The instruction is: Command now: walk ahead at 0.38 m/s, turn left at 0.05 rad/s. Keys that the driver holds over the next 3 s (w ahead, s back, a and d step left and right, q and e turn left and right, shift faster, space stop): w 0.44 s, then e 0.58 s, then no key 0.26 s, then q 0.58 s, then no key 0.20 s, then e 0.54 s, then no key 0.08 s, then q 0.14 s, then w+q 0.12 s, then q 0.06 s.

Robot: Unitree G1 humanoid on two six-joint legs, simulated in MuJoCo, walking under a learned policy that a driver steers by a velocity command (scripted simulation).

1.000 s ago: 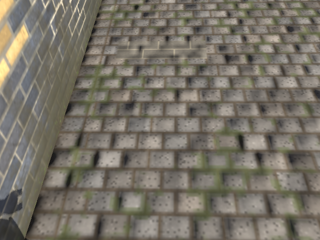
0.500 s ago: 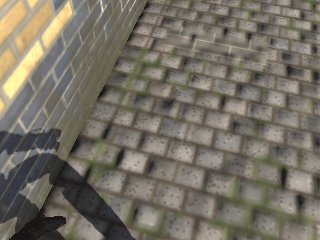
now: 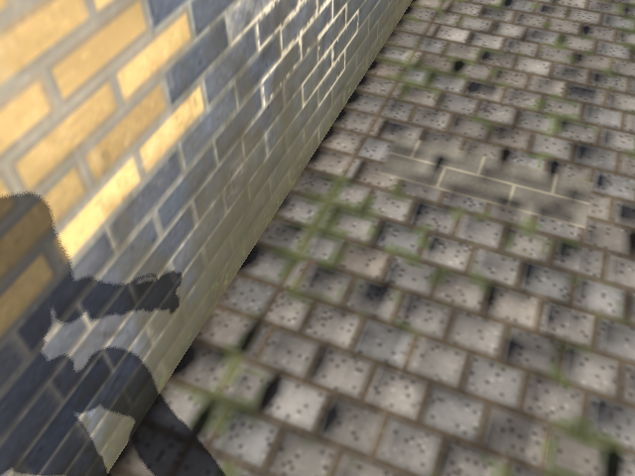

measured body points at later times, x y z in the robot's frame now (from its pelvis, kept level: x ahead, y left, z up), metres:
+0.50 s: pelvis +0.21 -0.06 -0.02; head +0.25 -0.07 +0.43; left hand +0.44 +0.17 -0.08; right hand +0.19 -0.34 -0.15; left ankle +0.03 +0.10 -0.66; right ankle +0.30 -0.15 -0.74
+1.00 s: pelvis +0.32 -0.06 +0.00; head +0.36 -0.06 +0.45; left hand +0.54 +0.19 -0.10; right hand +0.44 -0.37 -0.08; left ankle +0.41 +0.04 -0.74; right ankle +0.27 -0.16 -0.69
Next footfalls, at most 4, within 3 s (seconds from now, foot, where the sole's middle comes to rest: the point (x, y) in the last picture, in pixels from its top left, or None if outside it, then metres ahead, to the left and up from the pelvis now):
0.44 right None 0.34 -0.16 -0.78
0.90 left None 0.45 0.03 -0.78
1.24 right None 0.31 -0.21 -0.78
1.70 left None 0.33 0.02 -0.78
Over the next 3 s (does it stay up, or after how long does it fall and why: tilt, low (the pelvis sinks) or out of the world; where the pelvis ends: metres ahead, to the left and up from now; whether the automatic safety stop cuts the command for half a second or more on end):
stays up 0.28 -0.15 0.01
